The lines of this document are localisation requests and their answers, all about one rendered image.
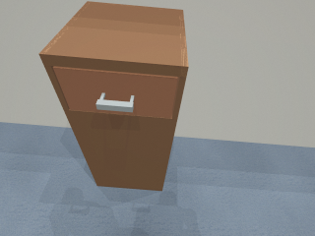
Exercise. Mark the drawer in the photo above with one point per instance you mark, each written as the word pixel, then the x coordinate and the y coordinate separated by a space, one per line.
pixel 153 94

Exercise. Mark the handle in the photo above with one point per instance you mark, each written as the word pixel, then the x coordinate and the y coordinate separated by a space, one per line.
pixel 115 105

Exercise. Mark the cabinet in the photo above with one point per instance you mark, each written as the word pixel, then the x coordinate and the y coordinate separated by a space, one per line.
pixel 122 150

